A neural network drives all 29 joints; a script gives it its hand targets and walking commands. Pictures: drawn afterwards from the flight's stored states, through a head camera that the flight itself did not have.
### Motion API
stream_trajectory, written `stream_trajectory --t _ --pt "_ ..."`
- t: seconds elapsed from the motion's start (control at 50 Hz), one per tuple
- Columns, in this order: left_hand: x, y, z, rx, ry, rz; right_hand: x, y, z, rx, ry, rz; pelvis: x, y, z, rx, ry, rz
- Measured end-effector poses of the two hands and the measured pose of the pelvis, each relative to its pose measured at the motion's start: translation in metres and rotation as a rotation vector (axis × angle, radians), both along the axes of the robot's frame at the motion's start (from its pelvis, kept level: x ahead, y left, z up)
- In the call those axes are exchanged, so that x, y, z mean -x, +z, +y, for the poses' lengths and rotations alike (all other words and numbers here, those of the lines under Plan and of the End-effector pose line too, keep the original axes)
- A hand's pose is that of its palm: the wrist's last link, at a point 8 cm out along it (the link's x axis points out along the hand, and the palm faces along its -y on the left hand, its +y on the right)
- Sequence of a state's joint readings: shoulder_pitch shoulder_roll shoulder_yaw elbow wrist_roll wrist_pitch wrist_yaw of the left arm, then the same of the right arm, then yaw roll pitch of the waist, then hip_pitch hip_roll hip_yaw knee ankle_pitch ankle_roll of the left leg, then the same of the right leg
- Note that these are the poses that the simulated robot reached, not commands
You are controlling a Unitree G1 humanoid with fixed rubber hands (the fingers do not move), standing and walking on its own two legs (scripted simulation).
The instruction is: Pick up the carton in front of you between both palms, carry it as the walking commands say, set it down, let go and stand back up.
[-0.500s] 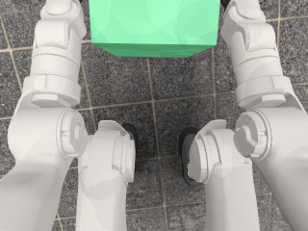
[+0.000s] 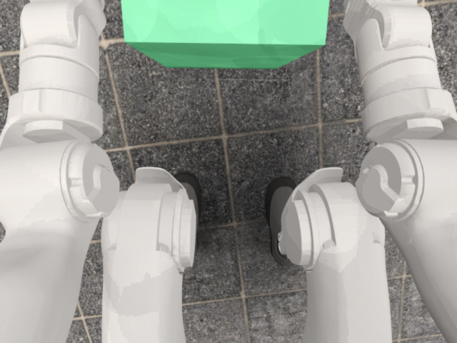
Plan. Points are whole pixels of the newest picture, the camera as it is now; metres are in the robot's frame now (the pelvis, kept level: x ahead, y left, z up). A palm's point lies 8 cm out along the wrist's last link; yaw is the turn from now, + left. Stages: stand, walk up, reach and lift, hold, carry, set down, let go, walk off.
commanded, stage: set down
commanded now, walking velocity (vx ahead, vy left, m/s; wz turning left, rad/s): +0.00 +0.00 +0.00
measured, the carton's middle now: out of the picture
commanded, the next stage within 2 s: let go in 1.58 s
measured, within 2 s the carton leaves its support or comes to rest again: neither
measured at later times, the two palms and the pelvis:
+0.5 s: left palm out of the picture +0.56 +0.23 -0.18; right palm out of the picture +0.57 -0.16 -0.18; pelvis +0.01 +0.00 +0.00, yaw +0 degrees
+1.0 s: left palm out of the picture +0.57 +0.23 -0.01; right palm out of the picture +0.59 -0.15 -0.01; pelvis +0.01 +0.00 +0.09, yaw +1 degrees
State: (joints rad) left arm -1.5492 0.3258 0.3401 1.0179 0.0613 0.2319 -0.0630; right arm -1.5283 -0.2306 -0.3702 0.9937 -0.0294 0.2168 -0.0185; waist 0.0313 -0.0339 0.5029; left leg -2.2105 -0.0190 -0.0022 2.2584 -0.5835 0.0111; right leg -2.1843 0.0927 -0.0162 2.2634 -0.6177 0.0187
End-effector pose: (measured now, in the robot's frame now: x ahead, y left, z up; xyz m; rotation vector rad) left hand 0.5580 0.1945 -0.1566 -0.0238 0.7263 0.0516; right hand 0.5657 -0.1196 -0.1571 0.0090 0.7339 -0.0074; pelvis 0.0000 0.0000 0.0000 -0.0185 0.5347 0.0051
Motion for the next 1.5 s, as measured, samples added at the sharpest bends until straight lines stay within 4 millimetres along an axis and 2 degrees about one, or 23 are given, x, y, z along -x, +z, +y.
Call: stream_trajectory --t 0.22,0.32,0.42,0.54,0.64,0.72,0.82,0.92,1.18,1.5 --pt "-0.002 -0.003 0.002 0.015 -0.013 -0.018 -0.004 -0.004 -0.002 0.000 0.016 -0.006 -0.003 -0.002 -0.001 -0.001 0.001 -0.009" --pt "0.000 -0.014 0.003 -0.023 -0.023 0.005 -0.003 -0.012 -0.003 0.034 0.030 0.000 -0.006 -0.001 0.000 0.002 0.005 -0.002" --pt "0.005 -0.029 0.019 -0.096 0.048 0.038 0.001 -0.026 -0.022 0.090 -0.035 0.021 -0.011 0.001 0.000 0.001 0.006 0.021" --pt "-0.008 -0.014 0.036 -0.114 0.096 -0.007 -0.011 -0.014 -0.038 0.108 -0.063 -0.020 -0.014 0.000 0.000 -0.002 0.006 0.036" --pt "-0.016 0.012 0.035 -0.100 0.100 -0.055 -0.019 0.011 -0.033 0.095 -0.062 -0.068 -0.013 0.004 -0.001 -0.002 0.009 0.060" --pt "-0.018 0.044 0.031 -0.096 0.094 -0.091 -0.020 0.044 -0.026 0.089 -0.066 -0.101 -0.011 0.018 -0.001 0.000 0.012 0.080" --pt "-0.016 0.088 0.030 -0.100 0.095 -0.082 -0.019 0.089 -0.024 0.095 -0.077 -0.093 -0.009 0.048 -0.001 0.004 0.015 0.132" --pt "-0.015 0.124 0.033 -0.100 0.096 -0.073 -0.019 0.125 -0.027 0.098 -0.082 -0.085 -0.010 0.076 0.000 0.008 0.017 0.194" --pt "-0.018 0.191 0.041 -0.106 0.092 -0.091 -0.021 0.191 -0.033 0.107 -0.084 -0.105 -0.016 0.138 0.003 0.013 0.018 0.280" --pt "-0.016 0.295 0.046 -0.100 0.081 -0.092 -0.019 0.294 -0.037 0.098 -0.074 -0.107 -0.033 0.233 0.003 0.009 0.027 0.301"
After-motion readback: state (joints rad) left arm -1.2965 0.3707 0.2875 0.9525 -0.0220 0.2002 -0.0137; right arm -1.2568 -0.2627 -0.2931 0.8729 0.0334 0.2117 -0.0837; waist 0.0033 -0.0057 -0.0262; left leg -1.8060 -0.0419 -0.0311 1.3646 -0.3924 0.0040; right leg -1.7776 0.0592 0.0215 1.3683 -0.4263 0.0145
